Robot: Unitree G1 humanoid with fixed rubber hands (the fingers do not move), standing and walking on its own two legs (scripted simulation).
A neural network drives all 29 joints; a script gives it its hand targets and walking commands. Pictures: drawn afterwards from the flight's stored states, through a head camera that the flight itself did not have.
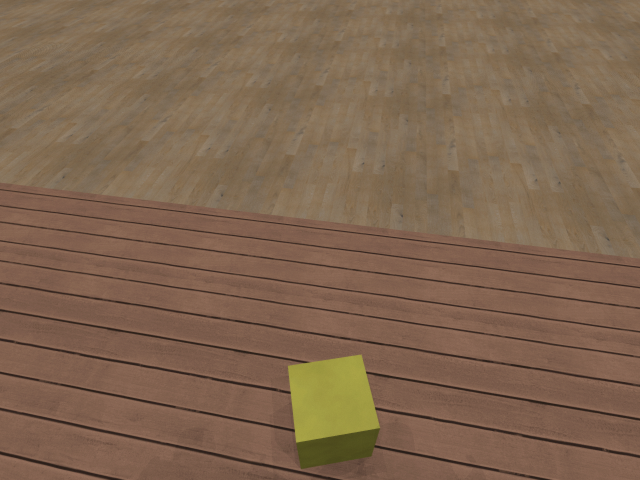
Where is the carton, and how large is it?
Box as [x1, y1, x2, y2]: [288, 354, 379, 468]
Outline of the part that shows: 361,354 288,366 296,444 301,468 371,455 379,429 379,425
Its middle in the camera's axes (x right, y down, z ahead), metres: +0.04 +0.48 +1.10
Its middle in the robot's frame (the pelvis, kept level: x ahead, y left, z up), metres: +0.46 +0.00 -0.66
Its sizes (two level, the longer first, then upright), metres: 0.210 0.200 0.250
